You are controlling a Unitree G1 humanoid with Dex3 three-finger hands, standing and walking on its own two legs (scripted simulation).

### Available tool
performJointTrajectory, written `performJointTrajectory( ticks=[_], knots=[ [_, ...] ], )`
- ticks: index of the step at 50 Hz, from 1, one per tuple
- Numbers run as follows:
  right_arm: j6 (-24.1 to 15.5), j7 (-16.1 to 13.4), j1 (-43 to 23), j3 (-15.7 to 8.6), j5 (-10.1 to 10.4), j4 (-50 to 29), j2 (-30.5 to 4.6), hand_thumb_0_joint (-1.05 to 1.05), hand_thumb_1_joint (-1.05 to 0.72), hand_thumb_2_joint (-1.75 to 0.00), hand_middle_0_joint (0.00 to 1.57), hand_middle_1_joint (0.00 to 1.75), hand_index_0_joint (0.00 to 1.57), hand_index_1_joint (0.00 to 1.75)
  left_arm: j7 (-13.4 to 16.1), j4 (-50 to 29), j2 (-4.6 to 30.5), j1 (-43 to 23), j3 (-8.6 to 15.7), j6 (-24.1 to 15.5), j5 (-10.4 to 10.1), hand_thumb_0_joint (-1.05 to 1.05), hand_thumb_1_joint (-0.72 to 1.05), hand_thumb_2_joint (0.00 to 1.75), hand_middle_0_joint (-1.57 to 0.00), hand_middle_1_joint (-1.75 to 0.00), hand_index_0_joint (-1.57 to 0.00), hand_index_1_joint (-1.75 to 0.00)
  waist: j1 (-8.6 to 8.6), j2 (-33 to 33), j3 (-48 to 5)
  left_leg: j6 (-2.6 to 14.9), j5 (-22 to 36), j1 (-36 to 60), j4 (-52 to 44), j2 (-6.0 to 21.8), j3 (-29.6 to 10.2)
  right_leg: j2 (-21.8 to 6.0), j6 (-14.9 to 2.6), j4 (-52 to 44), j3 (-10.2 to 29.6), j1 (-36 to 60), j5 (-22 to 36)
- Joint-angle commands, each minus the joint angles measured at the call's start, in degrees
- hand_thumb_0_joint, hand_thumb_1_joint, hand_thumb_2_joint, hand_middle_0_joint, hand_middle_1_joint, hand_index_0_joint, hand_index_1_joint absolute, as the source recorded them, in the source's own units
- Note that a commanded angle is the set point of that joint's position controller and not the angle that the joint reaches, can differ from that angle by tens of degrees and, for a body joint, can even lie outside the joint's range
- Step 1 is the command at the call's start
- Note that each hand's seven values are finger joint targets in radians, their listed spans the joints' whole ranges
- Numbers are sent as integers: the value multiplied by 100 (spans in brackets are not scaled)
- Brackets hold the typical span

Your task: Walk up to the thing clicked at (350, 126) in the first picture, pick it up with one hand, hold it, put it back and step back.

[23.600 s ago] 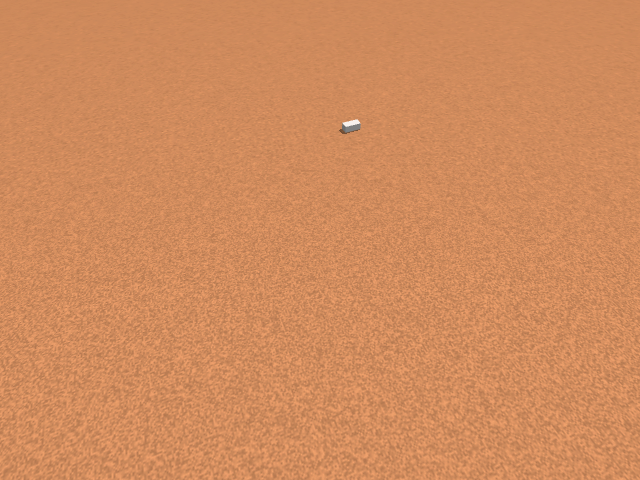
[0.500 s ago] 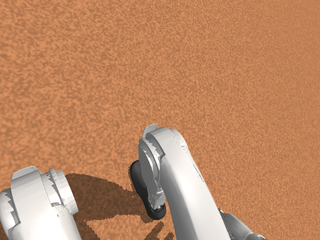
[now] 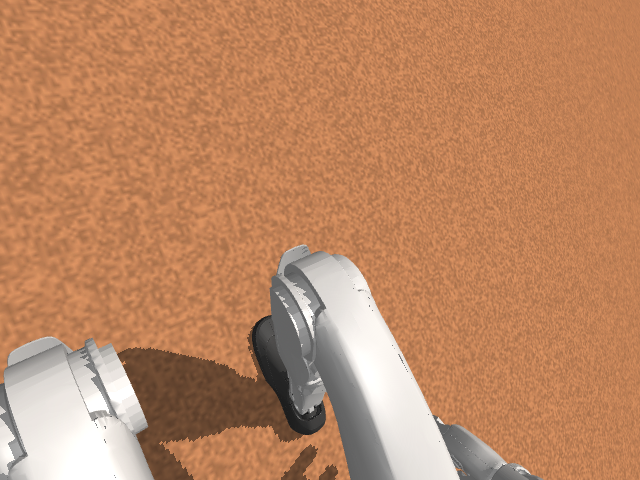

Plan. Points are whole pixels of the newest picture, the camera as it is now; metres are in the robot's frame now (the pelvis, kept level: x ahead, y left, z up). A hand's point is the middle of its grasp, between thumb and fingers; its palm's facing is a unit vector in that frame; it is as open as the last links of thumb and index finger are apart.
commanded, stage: close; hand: left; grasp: from above
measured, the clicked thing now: out of the picture +0.47 +0.31 -0.28
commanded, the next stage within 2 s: settle in 1.16 s
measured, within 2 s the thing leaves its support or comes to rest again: leaves its support in 1.54 s
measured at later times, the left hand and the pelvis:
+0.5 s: hand out of the picture +0.45 +0.31 -0.25, palm faces -0.45 -0.14 -0.88, open 7.6 cm; pelvis +0.00 +0.00 +0.00, yaw +0 degrees
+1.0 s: hand out of the picture +0.45 +0.31 -0.25, palm faces -0.45 -0.14 -0.88, open 7.5 cm; pelvis +0.00 +0.00 +0.01, yaw +0 degrees
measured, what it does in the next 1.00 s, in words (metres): stands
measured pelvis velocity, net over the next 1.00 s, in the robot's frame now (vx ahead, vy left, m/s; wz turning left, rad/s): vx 0.00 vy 0.00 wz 0.00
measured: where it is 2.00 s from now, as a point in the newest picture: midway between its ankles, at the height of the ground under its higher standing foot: (221, 445)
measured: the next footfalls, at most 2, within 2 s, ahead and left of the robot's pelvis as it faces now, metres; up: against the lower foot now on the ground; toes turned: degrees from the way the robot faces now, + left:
none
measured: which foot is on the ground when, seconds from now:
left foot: down 0.00-1.00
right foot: down 0.00-1.00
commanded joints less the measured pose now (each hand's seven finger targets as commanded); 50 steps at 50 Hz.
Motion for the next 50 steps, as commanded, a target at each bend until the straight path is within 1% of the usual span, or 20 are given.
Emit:
performJointTrajectory(
  ticks=[1,2,4,8,14,16,17,19,21,22,24,26,27,33,36,41,43,46,47,50],
  knots=[
    [48,-53,1018,-616,66,62,-1916,0,-90,-90,20,30,20,30,153,-811,1137,-1577,99,-75,-50,0,38,25,-77,-37,-81,-34,-229,3500,-3666,-47,1561,3194,-1819,284,528,82,-529,-831,-931,1799,1585],
    [47,-38,974,-596,53,50,-1889,0,-90,-90,20,30,20,30,115,-632,936,-1407,-21,-69,-65,0,39,24,-77,-38,-81,-34,-287,3343,-3530,-22,1538,3035,-1746,282,562,107,-505,-848,-929,1827,1612],
    [93,-67,1015,-572,72,34,-1872,0,-90,-90,20,30,20,30,103,-556,908,-1379,-119,-105,-113,0,40,23,-78,-37,-82,-33,-362,3017,-3433,33,1415,2775,-1718,265,628,149,-480,-992,-893,2048,1599],
    [119,-106,1068,-597,88,37,-1912,0,-90,-90,20,30,20,30,73,-804,1161,-1491,59,-191,-84,0,46,21,-84,-31,-87,-28,-217,3240,-3478,-3,1451,2922,-1790,261,588,112,-529,-955,-918,1858,1490],
    [140,-133,1044,-549,51,-22,-1874,0,-90,-90,20,30,20,30,90,-576,939,-1302,-125,-243,-96,0,54,15,-90,-26,-94,-23,-353,2961,-3423,63,1343,2803,-1687,252,674,135,-466,-1042,-899,2021,1528],
    [160,-169,1120,-559,80,-1,-1922,0,-90,-90,20,30,20,30,146,-959,1278,-1607,36,-287,-67,0,56,15,-92,-24,-96,-21,-279,3224,-3598,30,1412,2973,-1803,260,642,116,-491,-1046,-907,2026,1521],
    [167,-180,1064,-557,83,23,-1892,0,-90,-90,20,30,20,30,141,-859,1256,-1591,52,-279,-55,0,57,14,-93,-23,-96,-20,-233,3285,-3612,11,1410,3020,-1802,274,612,101,-517,-978,-921,1887,1479],
    [169,-181,1060,-533,45,17,-1859,0,-90,-90,20,30,20,30,150,-565,1021,-1347,-70,-265,-54,0,59,13,-95,-21,-98,-19,-340,3084,-3410,24,1323,2883,-1771,277,624,126,-484,-1032,-938,1945,1460],
    [172,-196,1028,-490,42,-36,-1872,0,-90,-90,20,30,20,30,182,-553,1046,-1395,-92,-283,-60,0,62,12,-97,-21,-100,-18,-357,2897,-3281,57,1210,2707,-1726,259,642,112,-471,-1081,-928,1932,1404],
    [190,-233,1056,-509,36,5,-1892,0,-90,-90,20,30,20,30,213,-598,1225,-1386,-21,-288,-54,0,63,13,-98,-21,-101,-18,-314,2958,-3416,59,1180,2756,-1796,254,682,145,-479,-1164,-893,2082,1382],
    [176,-237,1090,-571,49,-2,-1936,0,-90,-90,20,30,20,30,216,-778,1265,-1467,19,-275,-22,0,67,13,-101,-20,-104,-17,-247,3255,-3509,5,1357,2991,-1870,276,628,114,-510,-1030,-905,1966,1472],
    [160,-214,989,-466,11,-17,-1821,0,-90,-90,20,30,20,30,194,-431,938,-1226,-176,-221,-54,0,70,12,-104,-18,-106,-15,-351,2938,-3407,37,1381,2854,-1713,281,652,128,-476,-1041,-916,2055,1564],
    [168,-227,1096,-491,46,16,-1884,0,-89,-90,20,30,20,30,224,-642,1077,-1401,-82,-257,-92,0,72,12,-104,-18,-107,-15,-346,3047,-3506,26,1480,2920,-1790,279,624,131,-474,-1058,-934,2071,1609],
    [175,-272,1056,-533,29,-3,-1964,0,-90,-90,20,30,20,30,252,-596,1235,-1459,-31,-213,-114,0,81,10,-113,-14,-115,-12,-308,3122,-3427,15,1294,2909,-1889,282,629,123,-503,-1104,-913,2020,1461],
    [165,-242,1041,-447,13,-60,-1883,0,-90,-90,20,30,20,30,197,-428,1039,-1367,-147,-193,-108,0,84,10,-115,-14,-118,-11,-394,3009,-3247,21,1180,2818,-1862,281,596,109,-487,-1085,-952,1934,1372],
    [159,-262,1034,-455,50,-42,-1907,0,-90,-90,20,30,20,30,163,-679,1223,-1491,-97,-196,-118,0,91,11,-122,-12,-124,-9,-303,3013,-3408,37,1265,2846,-1804,274,630,99,-477,-1111,-898,2012,1445],
    [156,-276,1074,-515,42,-47,-1976,0,-90,-90,20,30,20,30,170,-703,1216,-1473,-120,-208,-135,0,92,11,-122,-11,-124,-9,-367,3047,-3349,43,1236,2850,-1842,271,671,125,-479,-1179,-889,2090,1442],
    [190,-299,1114,-497,49,-23,-1931,0,-90,-90,20,30,20,30,200,-661,1329,-1529,-21,-189,-74,0,93,11,-123,-11,-125,-9,-306,3131,-3541,22,1355,2943,-1858,285,623,118,-500,-1135,-913,2067,1507],
    [191,-278,1087,-485,10,-63,-1925,0,-90,-90,20,30,20,30,171,-514,1089,-1393,-182,-171,-78,0,93,11,-123,-10,-125,-8,-421,3049,-3342,34,1273,2846,-1829,284,647,120,-492,-1125,-909,2067,1479],
    [199,-305,1092,-491,53,-59,-1951,0,-90,-90,20,30,20,30,184,-636,1244,-1496,-119,-190,-75,0,96,15,-126,-12,-128,-10,-380,3089,-3395,35,1317,2888,-1854,283,641,127,-493,-1174,-896,2098,1507]
  ],
)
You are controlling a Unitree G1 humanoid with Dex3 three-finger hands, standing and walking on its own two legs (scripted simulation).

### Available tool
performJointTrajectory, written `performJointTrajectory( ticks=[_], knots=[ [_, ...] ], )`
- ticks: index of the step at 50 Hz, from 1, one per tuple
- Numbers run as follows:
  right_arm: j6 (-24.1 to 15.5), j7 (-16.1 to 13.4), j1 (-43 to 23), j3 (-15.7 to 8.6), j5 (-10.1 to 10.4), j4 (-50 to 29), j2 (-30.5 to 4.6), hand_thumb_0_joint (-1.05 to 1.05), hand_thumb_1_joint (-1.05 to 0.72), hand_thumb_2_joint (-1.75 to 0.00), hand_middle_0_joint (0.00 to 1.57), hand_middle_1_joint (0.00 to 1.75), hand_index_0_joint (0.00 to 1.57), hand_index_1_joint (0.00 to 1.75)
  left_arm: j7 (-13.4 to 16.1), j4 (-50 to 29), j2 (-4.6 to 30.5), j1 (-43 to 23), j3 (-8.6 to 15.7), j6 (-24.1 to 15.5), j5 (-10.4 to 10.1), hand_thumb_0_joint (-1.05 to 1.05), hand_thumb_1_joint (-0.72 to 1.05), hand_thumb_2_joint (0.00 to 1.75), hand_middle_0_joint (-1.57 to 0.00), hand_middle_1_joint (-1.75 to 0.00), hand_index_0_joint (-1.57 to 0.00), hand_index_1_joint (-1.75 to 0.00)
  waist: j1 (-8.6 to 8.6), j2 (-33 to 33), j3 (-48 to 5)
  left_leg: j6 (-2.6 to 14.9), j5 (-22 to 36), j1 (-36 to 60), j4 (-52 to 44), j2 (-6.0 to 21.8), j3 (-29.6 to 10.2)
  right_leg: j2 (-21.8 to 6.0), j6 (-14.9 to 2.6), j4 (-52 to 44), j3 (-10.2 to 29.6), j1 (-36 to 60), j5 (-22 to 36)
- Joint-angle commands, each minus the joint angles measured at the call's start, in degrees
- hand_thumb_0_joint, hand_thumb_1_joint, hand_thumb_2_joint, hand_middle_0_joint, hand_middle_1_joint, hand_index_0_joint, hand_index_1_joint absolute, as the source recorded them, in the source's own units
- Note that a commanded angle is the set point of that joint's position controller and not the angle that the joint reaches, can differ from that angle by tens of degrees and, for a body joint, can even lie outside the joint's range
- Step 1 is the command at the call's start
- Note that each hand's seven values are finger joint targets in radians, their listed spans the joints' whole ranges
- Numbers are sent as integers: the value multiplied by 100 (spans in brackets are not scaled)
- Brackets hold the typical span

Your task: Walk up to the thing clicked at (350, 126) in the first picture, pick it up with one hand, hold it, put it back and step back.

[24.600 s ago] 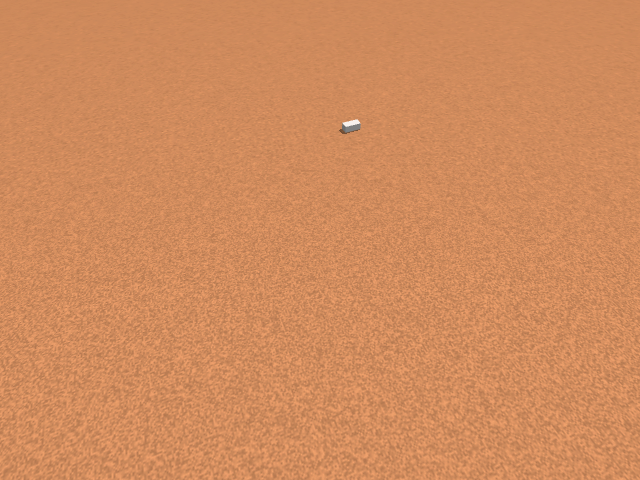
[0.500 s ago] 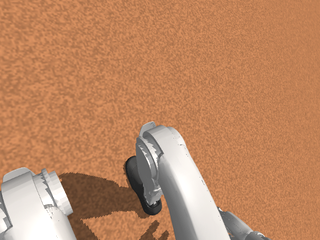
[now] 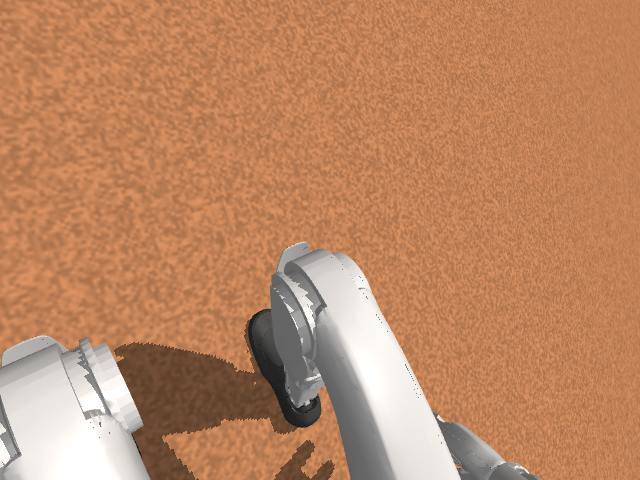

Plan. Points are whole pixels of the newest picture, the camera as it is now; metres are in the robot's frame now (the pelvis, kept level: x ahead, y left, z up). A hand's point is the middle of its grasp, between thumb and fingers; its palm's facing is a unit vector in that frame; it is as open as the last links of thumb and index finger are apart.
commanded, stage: close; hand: left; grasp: from above
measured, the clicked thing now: out of the picture +0.47 +0.32 -0.29
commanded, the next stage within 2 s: settle in 0.16 s
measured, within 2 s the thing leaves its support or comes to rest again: leaves its support in 0.54 s
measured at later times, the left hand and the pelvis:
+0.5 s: hand out of the picture +0.46 +0.31 -0.25, palm faces -0.44 -0.14 -0.89, open 7.5 cm; pelvis +0.00 +0.00 +0.00, yaw +0 degrees
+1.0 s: hand out of the picture +0.46 +0.33 -0.15, palm faces -0.44 -0.10 -0.89, open 7.5 cm; pelvis +0.00 +0.00 +0.01, yaw +4 degrees
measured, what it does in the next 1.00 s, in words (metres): stands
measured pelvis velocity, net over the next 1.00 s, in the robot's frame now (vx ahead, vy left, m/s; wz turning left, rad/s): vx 0.00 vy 0.00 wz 0.07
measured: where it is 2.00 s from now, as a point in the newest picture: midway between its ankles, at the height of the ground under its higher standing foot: (218, 438)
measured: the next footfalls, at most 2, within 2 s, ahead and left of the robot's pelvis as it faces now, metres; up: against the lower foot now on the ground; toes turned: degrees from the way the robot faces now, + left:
none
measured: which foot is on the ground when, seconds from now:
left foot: down 0.00-1.00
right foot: down 0.00-1.00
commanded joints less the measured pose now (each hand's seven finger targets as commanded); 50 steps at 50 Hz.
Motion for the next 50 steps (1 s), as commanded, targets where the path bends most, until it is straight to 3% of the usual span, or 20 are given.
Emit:
performJointTrajectory(
  ticks=[1,7,14,19,22,24,25,27,28,31,32,35,37,38,39,41,43,44,48,50],
  knots=[
    [61,-90,1071,-593,39,94,-1899,0,-90,-90,20,30,20,30,231,-575,1023,-1406,-33,11,-38,0,97,16,-127,-12,-128,-10,-373,3076,-3484,71,1293,2803,-1680,244,633,150,-521,-968,-872,2030,1440],
    [56,-93,1087,-622,41,91,-1951,0,-90,-90,20,30,20,30,236,-645,1128,-1425,6,29,-32,0,99,16,-128,-13,-130,-11,-328,3119,-3535,63,1372,2862,-1687,247,647,157,-523,-968,-858,2054,1493],
    [38,-59,1052,-524,31,8,-1911,0,-92,-90,20,30,20,30,193,-461,982,-1356,-77,34,-55,0,97,18,-131,-17,-134,-14,-434,2947,-3308,83,1231,2705,-1640,238,618,123,-499,-971,-878,1968,1385],
    [72,-111,1051,-633,67,21,-1950,0,-92,-91,20,30,20,30,110,-748,1168,-1532,-25,76,-72,0,103,18,-137,-13,-139,-11,-346,3103,-3471,73,1085,2734,-1714,238,659,141,-528,-1002,-823,1999,1271],
    [63,-91,1172,-707,88,33,-1952,0,-91,-90,20,30,20,30,39,-1305,1253,-1696,118,110,-43,0,104,19,-137,-12,-139,-10,-234,3530,-3953,28,1576,3182,-1671,241,667,107,-555,-894,-830,2002,1591],
    [98,-90,1205,-770,114,61,-1957,0,-91,-90,20,30,20,30,-6,-1138,1217,-1390,257,172,-88,0,103,17,-137,-10,-139,-9,-165,3508,-3969,3,1757,3163,-1665,231,665,103,-585,-885,-858,1953,1673],
    [105,-72,1154,-733,127,42,-1860,0,-91,-90,20,30,20,30,-72,-939,1077,-1295,162,206,-82,0,104,17,-138,-10,-139,-8,-239,3351,-3727,23,1575,2965,-1625,223,712,103,-581,-903,-830,1923,1555],
    [179,-96,1231,-887,132,43,-1932,0,-91,-90,20,30,20,30,-113,-1569,1311,-1386,389,207,-85,0,105,20,-138,-12,-140,-11,-20,3775,-4137,-11,1620,3164,-1779,201,733,86,-634,-916,-791,2008,1541],
    [166,-62,1162,-913,145,-10,-1841,0,-91,-90,20,30,20,30,-218,-1780,1008,-1419,186,241,-87,0,105,20,-138,-12,-140,-11,7,3828,-4222,-9,1711,3299,-1738,204,765,92,-630,-890,-771,1896,1581],
    [226,-49,1301,-1083,230,75,-1884,0,-91,-90,20,30,20,30,-374,-2099,1058,-1288,406,319,-202,0,104,20,-136,-12,-138,-11,89,3782,-4434,5,1814,3260,-1722,167,815,73,-642,-918,-741,1878,1642],
    [272,-52,1275,-1136,281,69,-1835,0,-91,-90,20,30,20,30,-456,-2079,891,-1150,309,346,-249,0,104,22,-137,-14,-138,-13,167,3789,-4453,16,1720,3210,-1779,163,847,79,-663,-963,-696,1874,1544],
    [362,-39,1501,-1338,351,156,-1832,0,-91,-90,20,30,20,30,-699,-2473,730,-1006,475,415,-245,0,105,20,-139,-10,-140,-9,249,3693,-4524,-2,1870,3217,-1785,119,866,19,-699,-954,-671,1656,1574],
    [428,-19,1352,-1405,448,69,-1703,0,-91,-90,20,30,20,30,-920,-2978,127,-1436,49,362,-391,0,105,18,-138,-10,-140,-9,246,3714,-4660,16,1709,3223,-1885,112,861,12,-709,-1000,-637,1510,1460],
    [465,-24,1484,-1473,482,115,-1749,0,-91,-90,20,30,20,30,-981,-2731,290,-1152,194,418,-369,0,105,18,-138,-11,-140,-9,302,3613,-4670,20,1694,3262,-1963,100,841,-16,-684,-1003,-607,1549,1466],
    [500,-21,1488,-1496,519,130,-1720,0,-91,-90,20,30,20,30,-1074,-2686,127,-1152,94,438,-396,0,105,16,-137,-10,-139,-8,306,3498,-4475,34,1528,3055,-1990,85,848,-23,-697,-993,-587,1404,1331],
    [618,-61,1608,-1607,541,193,-1746,0,-91,-90,20,30,20,30,-1227,-2706,187,-1059,209,434,-377,0,105,20,-139,-10,-140,-9,335,3289,-4529,56,1368,2929,-2009,48,868,-43,-704,-1082,-544,1414,1203],
    [706,-84,1563,-1585,600,155,-1511,0,-91,-90,20,30,20,30,-1404,-3284,-190,-1527,-125,368,-407,0,104,19,-139,-9,-140,-8,399,3350,-4853,82,1373,3046,-2069,38,955,-38,-694,-1129,-465,1520,1238],
    [754,-114,1489,-1614,646,120,-1547,0,-91,-91,20,30,20,30,-1447,-3298,-91,-1510,-84,355,-457,0,105,19,-140,-9,-141,-8,506,3275,-4825,90,1331,2965,-2120,5,977,-65,-700,-1152,-444,1483,1202],
    [905,-229,1587,-1681,683,140,-1453,0,-91,-90,20,30,20,30,-1618,-2838,-274,-1272,-176,359,-436,0,103,19,-137,-10,-138,-9,409,2672,-4632,164,1278,2729,-2073,-28,1100,-57,-669,-1334,-363,1680,1160],
    [969,-303,1560,-1674,704,118,-1450,0,-91,-90,20,30,20,30,-1660,-3033,-159,-1531,-108,332,-449,0,101,19,-137,-7,-137,-7,502,2904,-4708,121,1228,2836,-2225,-58,1060,-105,-714,-1300,-349,1538,1072]
  ],
)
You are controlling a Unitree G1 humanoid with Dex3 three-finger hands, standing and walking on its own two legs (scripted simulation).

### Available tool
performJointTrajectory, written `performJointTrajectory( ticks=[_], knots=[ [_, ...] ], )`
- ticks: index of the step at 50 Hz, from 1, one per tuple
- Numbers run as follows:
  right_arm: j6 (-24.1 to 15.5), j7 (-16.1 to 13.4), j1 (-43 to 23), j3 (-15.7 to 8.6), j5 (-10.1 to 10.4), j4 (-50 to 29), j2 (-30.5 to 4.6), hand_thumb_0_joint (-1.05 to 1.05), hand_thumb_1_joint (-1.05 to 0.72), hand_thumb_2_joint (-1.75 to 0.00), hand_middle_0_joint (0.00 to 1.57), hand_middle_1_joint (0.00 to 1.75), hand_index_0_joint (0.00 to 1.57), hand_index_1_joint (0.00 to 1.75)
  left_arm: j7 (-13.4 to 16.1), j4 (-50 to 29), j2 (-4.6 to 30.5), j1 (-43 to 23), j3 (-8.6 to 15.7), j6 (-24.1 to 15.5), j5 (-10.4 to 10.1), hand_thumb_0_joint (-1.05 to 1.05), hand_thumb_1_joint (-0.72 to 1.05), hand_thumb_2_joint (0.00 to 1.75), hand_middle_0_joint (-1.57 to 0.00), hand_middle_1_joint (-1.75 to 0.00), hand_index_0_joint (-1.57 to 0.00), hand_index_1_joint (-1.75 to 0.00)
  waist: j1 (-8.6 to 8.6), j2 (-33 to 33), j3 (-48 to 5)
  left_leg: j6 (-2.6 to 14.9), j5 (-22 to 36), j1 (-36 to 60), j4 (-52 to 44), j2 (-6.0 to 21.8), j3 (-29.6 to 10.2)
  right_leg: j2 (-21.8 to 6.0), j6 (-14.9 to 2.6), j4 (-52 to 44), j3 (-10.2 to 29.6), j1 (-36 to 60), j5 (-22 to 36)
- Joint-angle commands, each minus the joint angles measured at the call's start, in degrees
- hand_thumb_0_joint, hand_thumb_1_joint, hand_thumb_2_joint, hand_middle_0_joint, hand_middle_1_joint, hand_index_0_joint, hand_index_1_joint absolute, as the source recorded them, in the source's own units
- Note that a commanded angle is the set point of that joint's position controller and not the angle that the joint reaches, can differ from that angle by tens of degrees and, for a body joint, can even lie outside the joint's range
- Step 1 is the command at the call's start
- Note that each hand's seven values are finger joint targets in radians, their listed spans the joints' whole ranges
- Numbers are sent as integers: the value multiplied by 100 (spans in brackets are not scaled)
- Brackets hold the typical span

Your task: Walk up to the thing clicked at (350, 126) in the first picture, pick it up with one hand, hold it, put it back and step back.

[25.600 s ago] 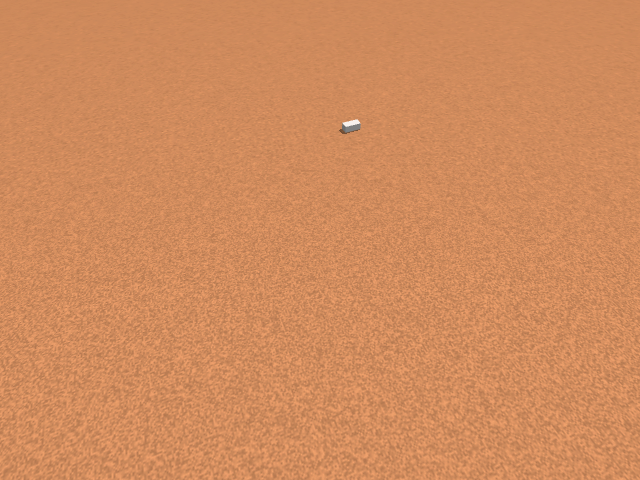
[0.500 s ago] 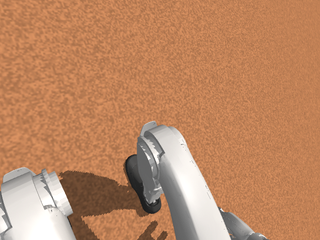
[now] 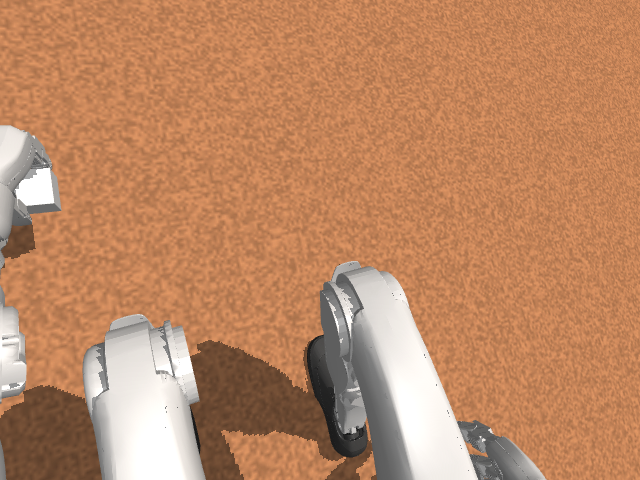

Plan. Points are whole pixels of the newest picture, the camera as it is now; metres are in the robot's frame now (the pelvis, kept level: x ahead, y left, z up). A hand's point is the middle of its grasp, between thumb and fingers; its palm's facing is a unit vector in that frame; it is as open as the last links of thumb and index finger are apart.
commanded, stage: settle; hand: left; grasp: from above
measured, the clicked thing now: (11, 193) +0.49 +0.31 -0.21
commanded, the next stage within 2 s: lift in 0.14 s
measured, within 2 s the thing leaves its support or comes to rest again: neither
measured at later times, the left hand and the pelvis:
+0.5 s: hand out of the picture +0.46 +0.30 -0.11, palm faces -0.47 -0.08 -0.88, open 7.5 cm; pelvis -0.01 -0.01 +0.02, yaw +3 degrees
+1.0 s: hand out of the picture +0.39 +0.30 +0.04, palm faces -0.45 -0.09 -0.89, open 7.5 cm; pelvis -0.01 +0.00 +0.13, yaw +7 degrees
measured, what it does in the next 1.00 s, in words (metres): rises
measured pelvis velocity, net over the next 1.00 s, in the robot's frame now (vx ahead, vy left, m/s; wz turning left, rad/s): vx -0.01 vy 0.00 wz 0.12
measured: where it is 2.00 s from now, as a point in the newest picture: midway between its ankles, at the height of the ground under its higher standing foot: (267, 449)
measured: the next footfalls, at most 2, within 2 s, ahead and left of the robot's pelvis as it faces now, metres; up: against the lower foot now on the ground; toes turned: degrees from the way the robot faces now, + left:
none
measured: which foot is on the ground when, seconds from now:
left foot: down 0.00-1.00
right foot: down 0.00-1.00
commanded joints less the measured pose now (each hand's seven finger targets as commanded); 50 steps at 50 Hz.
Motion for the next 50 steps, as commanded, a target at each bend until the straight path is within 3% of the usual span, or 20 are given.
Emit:
performJointTrajectory(
  ticks=[1,3,6,7,12,13,16,17,18,21,23,25,27,30,31,36,38,40,44,50],
  knots=[
    [171,-220,1201,-568,58,-43,-1532,0,-91,-90,20,30,20,30,83,-890,1194,-2040,113,-60,-33,0,99,20,-136,-9,-136,-9,-205,2166,-3599,93,1030,2998,-1742,39,628,157,-575,-1204,-675,1738,1132],
    [247,-286,1174,-583,78,-75,-1470,0,-91,-90,20,30,20,30,55,-922,1173,-2037,109,-73,-29,0,100,19,-136,-8,-136,-8,-151,2055,-3800,108,1008,3036,-1763,33,695,163,-570,-1259,-627,1889,1082],
    [309,-383,1195,-573,74,-47,-1395,0,-91,-90,20,30,20,30,-20,-997,1172,-2202,90,-99,-36,0,97,24,-134,-11,-134,-11,-216,1970,-3889,143,1052,2983,-1741,27,774,162,-546,-1331,-580,2057,1122],
    [332,-418,1194,-566,84,-74,-1385,0,-91,-90,20,30,20,30,-18,-1037,1301,-2285,159,-123,-47,0,98,24,-134,-12,-134,-12,-184,1966,-3956,156,1035,2911,-1769,8,791,158,-546,-1360,-561,2113,1096],
    [388,-542,1217,-553,114,-54,-1365,0,-93,-91,20,30,20,30,-31,-925,1223,-2279,129,-120,-92,0,103,21,-138,-17,-140,-16,-191,1757,-3898,186,978,2840,-1803,-2,829,140,-536,-1460,-548,2100,1046],
    [384,-554,1232,-552,127,-63,-1357,0,-89,-89,20,30,20,30,-68,-864,1194,-2205,119,-109,-104,0,95,25,-130,-9,-132,-8,-180,1825,-3824,169,931,2863,-1868,-7,820,129,-559,-1454,-557,2041,983],
    [434,-606,1222,-614,165,-90,-1351,0,-92,-91,20,30,20,30,-181,-1012,1217,-2032,131,-78,-134,0,96,19,-128,-20,-131,-17,2,1971,-3986,133,967,3117,-2005,-9,853,113,-594,-1488,-534,2049,950],
    [437,-616,1257,-642,171,-119,-1366,0,-92,-91,20,30,20,30,-241,-1122,1195,-2058,140,-59,-187,0,96,23,-128,-22,-131,-19,-14,1970,-3965,134,926,3116,-2026,-20,858,100,-604,-1547,-531,2034,902],
    [463,-615,1254,-655,195,-128,-1304,0,-91,-91,20,30,20,30,-303,-1394,1248,-2137,176,-47,-266,0,97,24,-129,-22,-132,-20,52,2086,-4271,145,978,3224,-2092,-5,885,105,-570,-1529,-494,2210,985],
    [528,-642,1297,-748,250,-140,-1329,0,-92,-91,20,30,20,30,-494,-1612,1171,-1904,189,51,-468,0,96,24,-126,-24,-130,-21,123,2048,-4324,138,1043,3374,-2203,-18,893,85,-597,-1645,-474,2280,996],
    [591,-670,1284,-820,322,-142,-1285,0,-91,-91,20,30,20,30,-612,-1975,1241,-1838,244,82,-504,0,95,26,-126,-24,-129,-21,246,2083,-4593,151,1093,3507,-2291,-19,917,72,-589,-1691,-424,2350,1047],
    [630,-671,1326,-874,363,-147,-1260,0,-91,-90,20,30,20,30,-717,-2019,1112,-1447,267,95,-573,0,96,28,-127,-24,-130,-21,290,1935,-4473,161,1139,3486,-2375,-40,942,49,-586,-1799,-392,2489,1063],
    [678,-710,1304,-952,414,-176,-1277,0,-91,-91,20,30,20,30,-805,-2430,1241,-1481,353,47,-587,0,95,24,-125,-23,-128,-19,381,1880,-4571,168,1036,3616,-2475,-48,901,44,-617,-1874,-362,2361,936],
    [714,-734,1266,-1034,500,-231,-1152,0,-91,-91,20,30,20,30,-938,-2962,1060,-1335,300,-19,-721,0,92,25,-123,-24,-126,-20,478,1949,-4759,182,880,3862,-2782,-17,910,29,-579,-2040,-279,2559,866],
    [723,-757,1268,-1083,519,-217,-1208,0,-91,-90,20,30,20,30,-965,-2829,1066,-1106,350,-6,-762,0,93,25,-123,-24,-127,-20,487,1785,-4584,190,891,3902,-2788,-38,893,5,-594,-2131,-271,2490,858],
    [750,-818,1219,-1141,621,-276,-1047,0,-91,-91,20,30,20,30,-1179,-3195,617,-673,116,-36,-950,0,92,29,-122,-25,-125,-23,537,1560,-4497,227,797,4192,-3232,25,791,18,-537,-2408,-236,2726,913],
    [749,-854,1165,-1154,649,-323,-1064,0,-91,-90,20,30,20,30,-1218,-3366,737,-548,231,-42,-1003,0,93,31,-122,-28,-125,-25,614,1533,-4437,220,689,4266,-3449,14,725,-6,-536,-2510,-227,2835,842],
    [750,-884,1104,-1173,690,-403,-996,0,-90,-90,20,30,20,30,-1262,-3761,542,-532,113,-34,-1088,0,95,30,-124,-27,-127,-24,649,1547,-4665,233,651,4585,-3682,61,707,17,-508,-2654,-216,3065,893],
    [747,-968,981,-1210,770,-437,-934,0,-91,-90,20,30,20,30,-1302,-4021,519,-55,143,55,-1184,0,94,26,-121,-28,-125,-24,804,1409,-4594,222,707,4963,-4107,88,685,14,-484,-2976,-191,3466,954],
    [732,-1121,763,-1263,859,-494,-786,0,-90,-90,20,30,20,30,-1300,-4648,256,390,53,234,-1294,0,93,20,-121,-22,-125,-18,875,1335,-4499,205,673,5597,-4761,114,714,13,-452,-3612,-114,4133,932]
  ],
)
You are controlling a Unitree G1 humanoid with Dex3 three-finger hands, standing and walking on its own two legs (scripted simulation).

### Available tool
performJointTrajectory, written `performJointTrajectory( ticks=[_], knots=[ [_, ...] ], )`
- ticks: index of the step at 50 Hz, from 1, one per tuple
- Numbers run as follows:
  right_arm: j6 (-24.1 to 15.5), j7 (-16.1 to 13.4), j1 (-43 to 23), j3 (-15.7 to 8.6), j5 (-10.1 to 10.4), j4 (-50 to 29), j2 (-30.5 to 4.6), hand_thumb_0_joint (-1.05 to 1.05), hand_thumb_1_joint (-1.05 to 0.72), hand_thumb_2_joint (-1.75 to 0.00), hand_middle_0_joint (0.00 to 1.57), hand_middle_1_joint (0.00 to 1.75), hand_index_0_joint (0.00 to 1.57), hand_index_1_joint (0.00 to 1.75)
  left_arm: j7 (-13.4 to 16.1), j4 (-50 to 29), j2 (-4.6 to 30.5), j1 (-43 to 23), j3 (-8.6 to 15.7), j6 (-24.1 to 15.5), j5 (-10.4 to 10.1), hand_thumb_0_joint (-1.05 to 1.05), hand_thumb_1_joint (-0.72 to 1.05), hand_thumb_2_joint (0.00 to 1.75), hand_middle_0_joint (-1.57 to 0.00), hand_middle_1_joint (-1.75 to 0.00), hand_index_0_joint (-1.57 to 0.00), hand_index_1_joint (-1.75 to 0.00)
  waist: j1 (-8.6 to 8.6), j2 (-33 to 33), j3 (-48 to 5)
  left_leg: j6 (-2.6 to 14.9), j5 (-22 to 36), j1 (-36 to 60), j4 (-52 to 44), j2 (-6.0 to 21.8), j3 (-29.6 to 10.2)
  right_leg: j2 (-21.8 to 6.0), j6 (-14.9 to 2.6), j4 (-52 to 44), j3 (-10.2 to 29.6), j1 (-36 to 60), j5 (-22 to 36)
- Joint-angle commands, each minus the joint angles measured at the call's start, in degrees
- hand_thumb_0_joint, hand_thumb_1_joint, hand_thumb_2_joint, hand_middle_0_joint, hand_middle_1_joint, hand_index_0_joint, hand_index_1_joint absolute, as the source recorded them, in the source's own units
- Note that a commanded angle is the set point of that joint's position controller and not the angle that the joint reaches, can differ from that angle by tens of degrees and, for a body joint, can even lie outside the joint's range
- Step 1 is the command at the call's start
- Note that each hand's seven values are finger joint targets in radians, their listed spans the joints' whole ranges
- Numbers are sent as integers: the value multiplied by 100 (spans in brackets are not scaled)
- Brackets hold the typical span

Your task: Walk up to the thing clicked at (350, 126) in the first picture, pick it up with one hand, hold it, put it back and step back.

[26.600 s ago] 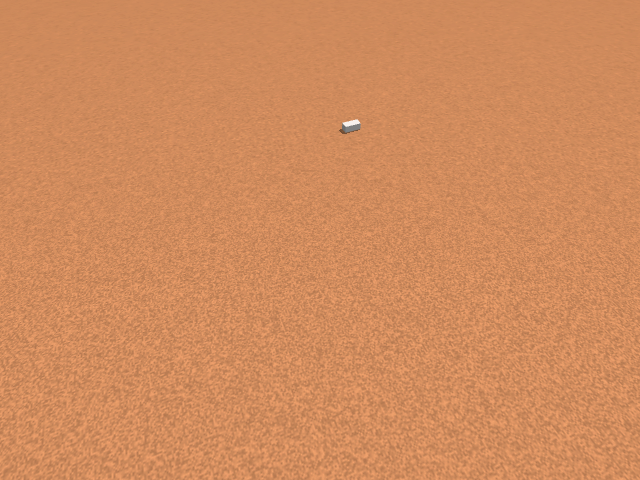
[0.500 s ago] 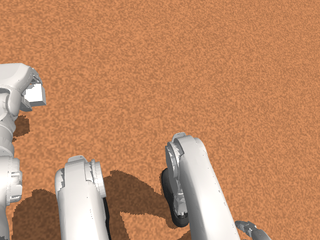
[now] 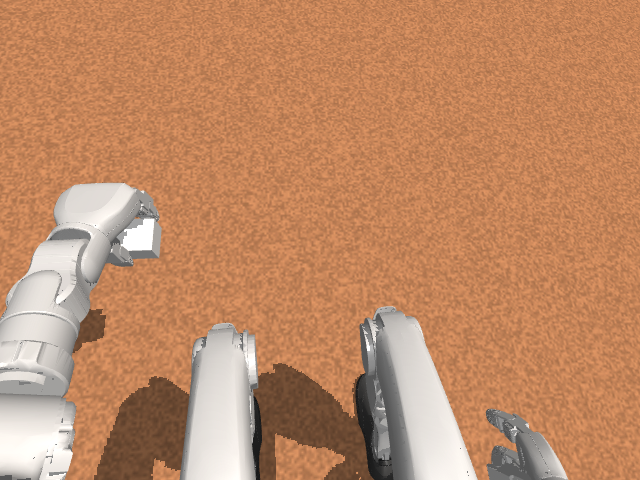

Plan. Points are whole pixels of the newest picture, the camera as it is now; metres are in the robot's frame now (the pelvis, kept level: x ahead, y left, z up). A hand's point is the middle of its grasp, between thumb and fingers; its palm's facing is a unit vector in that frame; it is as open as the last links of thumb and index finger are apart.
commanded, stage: lift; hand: left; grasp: from above
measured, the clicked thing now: (122, 239) +0.45 +0.27 -0.13
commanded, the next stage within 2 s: hold in 0.96 s
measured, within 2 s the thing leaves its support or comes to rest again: neither
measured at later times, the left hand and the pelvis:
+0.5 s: hand (34, 224) +0.37 +0.24 +0.12, palm faces -0.45 -0.07 -0.89, open 7.5 cm; pelvis +0.02 -0.01 +0.18, yaw +2 degrees
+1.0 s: hand out of the picture +0.38 +0.22 +0.20, palm faces -0.46 -0.07 -0.88, open 7.5 cm; pelvis +0.06 -0.01 +0.27, yaw +2 degrees
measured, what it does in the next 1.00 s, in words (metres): rises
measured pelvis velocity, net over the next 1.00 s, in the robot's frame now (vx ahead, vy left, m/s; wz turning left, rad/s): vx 0.06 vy -0.01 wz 0.03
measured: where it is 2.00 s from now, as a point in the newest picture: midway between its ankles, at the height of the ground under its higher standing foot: (313, 458)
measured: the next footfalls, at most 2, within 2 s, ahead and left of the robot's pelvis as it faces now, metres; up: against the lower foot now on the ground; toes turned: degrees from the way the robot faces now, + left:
none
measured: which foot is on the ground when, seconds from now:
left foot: down 0.00-1.00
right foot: down 0.00-1.00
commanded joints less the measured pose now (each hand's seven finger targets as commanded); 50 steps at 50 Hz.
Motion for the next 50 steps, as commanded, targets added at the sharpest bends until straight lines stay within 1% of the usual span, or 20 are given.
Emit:
performJointTrajectory(
  ticks=[1,3,9,12,18,19,22,23,26,28,30,33,35,38,40,43,44,46,48,50],
  knots=[
    [-68,-205,773,-486,63,-323,-1064,0,-90,-90,20,30,20,30,276,-1514,1292,-1511,409,104,-144,0,93,18,-121,-22,-125,-18,-36,911,-3481,164,385,3409,-2383,-7,177,206,-476,-1707,-425,2322,702],
    [-78,-264,648,-489,102,-347,-1028,0,-90,-90,20,30,20,30,256,-1830,1333,-1330,448,175,-235,0,92,19,-122,-18,-126,-15,2,780,-3417,175,308,3616,-2659,-6,199,207,-461,-2038,-374,2700,625],
    [-139,-434,492,-467,176,-262,-857,0,-90,-90,20,30,20,30,218,-2041,1013,-718,306,383,-329,0,93,22,-124,-17,-127,-15,53,547,-3009,156,457,4409,-3416,40,281,228,-442,-2929,-277,3542,686],
    [-193,-514,402,-425,218,-272,-785,0,-90,-90,20,30,20,30,198,-2200,978,-549,286,417,-383,0,91,23,-125,-16,-127,-14,121,464,-2721,171,205,4702,-3929,38,285,245,-429,-3432,-207,4088,463],
    [-385,-649,323,-367,278,-211,-637,0,-91,-90,20,30,20,30,241,-1868,622,18,108,416,-441,0,89,22,-124,-16,-126,-15,139,73,-1924,176,300,5136,-4601,8,398,251,-434,-4397,-20,4893,373],
    [-425,-664,320,-378,268,-162,-649,0,-91,-90,20,30,20,30,263,-1898,697,-70,162,400,-432,0,89,21,-123,-17,-125,-15,178,111,-1913,166,332,5299,-4730,27,388,254,-430,-4503,-6,5026,409],
    [-503,-684,377,-393,292,-117,-625,0,-91,-91,20,30,20,30,333,-1683,442,79,-10,382,-349,0,89,18,-122,-16,-125,-14,174,101,-1718,129,543,5687,-5065,38,363,257,-446,-4794,12,5275,591],
    [-526,-690,385,-425,290,-126,-647,0,-91,-90,20,30,20,30,377,-1821,505,55,56,371,-328,0,88,19,-121,-18,-123,-16,247,154,-1822,119,594,5919,-5216,41,357,264,-444,-4936,15,5440,640],
    [-564,-687,416,-407,295,-62,-614,0,-91,-91,20,30,20,30,495,-1581,371,-6,-41,394,-268,0,87,21,-121,-19,-123,-17,220,133,-1592,91,696,6220,-5552,24,356,272,-431,-5269,30,5739,741],
    [-587,-686,430,-442,295,-16,-652,0,-90,-90,20,30,20,30,572,-1455,382,72,14,418,-222,0,87,22,-121,-19,-123,-17,308,161,-1622,68,848,6570,-5780,36,352,277,-431,-5419,6,5938,908],
    [-601,-683,474,-439,272,19,-650,0,-90,-90,20,30,20,30,647,-1462,385,-190,9,427,-173,0,87,24,-121,-21,-123,-19,278,231,-1569,55,934,6805,-5986,56,341,288,-411,-5580,-8,6102,1036],
    [-613,-673,568,-459,287,92,-633,0,-90,-90,20,30,20,30,685,-1227,222,-63,-128,508,-153,0,86,26,-121,-21,-123,-20,312,117,-1500,36,1396,7134,-6186,28,397,288,-420,-5831,4,6458,1413],
    [-619,-668,578,-475,281,95,-627,0,-90,-90,20,30,20,30,687,-1192,174,-13,-168,549,-188,0,85,30,-120,-24,-121,-23,339,113,-1504,30,1718,7375,-6338,15,440,290,-406,-6027,23,6773,1689],
    [-603,-661,589,-481,295,77,-627,0,-90,-90,20,30,20,30,675,-1073,123,117,-220,599,-210,0,87,30,-122,-23,-124,-22,341,-16,-1276,53,1865,7503,-6556,-12,503,278,-397,-6307,50,7024,1834],
    [-595,-656,548,-484,297,40,-614,0,-90,-90,20,30,20,30,655,-1151,228,88,-132,602,-273,0,87,32,-122,-24,-123,-23,406,-82,-1209,62,1842,7603,-6739,-24,520,271,-377,-6498,62,7265,1798],
    [-577,-652,545,-492,303,1,-588,0,-90,-90,20,30,20,30,600,-1176,63,185,-255,597,-244,0,87,31,-122,-23,-123,-22,400,-121,-1150,63,1990,7825,-6924,-45,537,261,-371,-6699,94,7477,1935],
    [-568,-655,508,-500,304,-26,-599,0,-90,-90,20,30,20,30,581,-1180,143,299,-168,591,-280,0,87,30,-121,-25,-123,-23,463,-161,-1184,60,2063,7943,-7004,-43,549,252,-372,-6752,86,7572,1991],
    [-548,-660,496,-507,306,-30,-591,0,-90,-90,20,30,20,30,529,-1327,73,233,-261,571,-256,0,85,31,-120,-24,-121,-23,443,-61,-1192,53,2246,8144,-7107,-42,558,254,-377,-6853,96,7708,2167],
    [-542,-666,504,-516,299,-7,-593,0,-90,-90,20,30,20,30,520,-1448,184,132,-158,543,-269,0,86,31,-120,-25,-122,-23,459,-103,-1249,50,2380,8313,-7199,-34,552,257,-364,-6938,96,7878,2277],
    [-523,-666,505,-514,311,-9,-593,0,-90,-90,20,30,20,30,492,-1429,94,227,-225,541,-255,0,83,32,-119,-24,-120,-23,425,-49,-1205,37,2573,8460,-7285,-29,561,261,-371,-7000,95,7911,2447]
  ],
)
